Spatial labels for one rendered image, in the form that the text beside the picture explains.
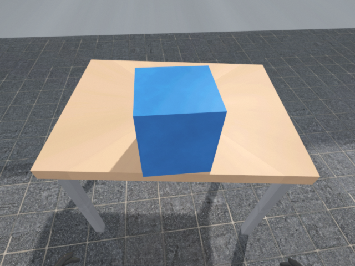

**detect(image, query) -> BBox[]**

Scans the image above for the carton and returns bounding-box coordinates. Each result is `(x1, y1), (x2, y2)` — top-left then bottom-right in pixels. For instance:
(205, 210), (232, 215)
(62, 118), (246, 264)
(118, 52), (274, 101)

(133, 65), (227, 177)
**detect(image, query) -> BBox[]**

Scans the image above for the table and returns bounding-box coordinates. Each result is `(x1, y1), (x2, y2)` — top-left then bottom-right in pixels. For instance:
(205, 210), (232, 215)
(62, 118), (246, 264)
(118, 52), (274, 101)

(31, 59), (320, 235)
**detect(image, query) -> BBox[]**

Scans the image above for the left robot hand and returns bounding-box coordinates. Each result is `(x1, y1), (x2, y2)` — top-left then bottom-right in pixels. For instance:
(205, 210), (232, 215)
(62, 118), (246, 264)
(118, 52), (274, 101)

(54, 252), (80, 266)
